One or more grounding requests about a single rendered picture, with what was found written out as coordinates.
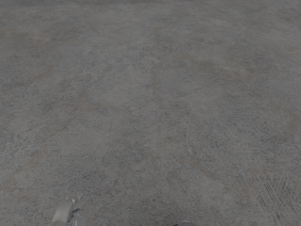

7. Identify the left robot hand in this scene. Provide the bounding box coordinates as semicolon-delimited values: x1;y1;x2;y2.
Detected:
52;191;87;226

